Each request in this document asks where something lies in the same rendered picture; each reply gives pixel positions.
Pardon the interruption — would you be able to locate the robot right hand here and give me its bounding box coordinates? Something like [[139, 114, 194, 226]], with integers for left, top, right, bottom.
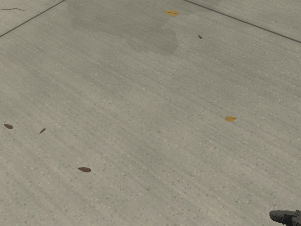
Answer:
[[269, 210, 301, 226]]

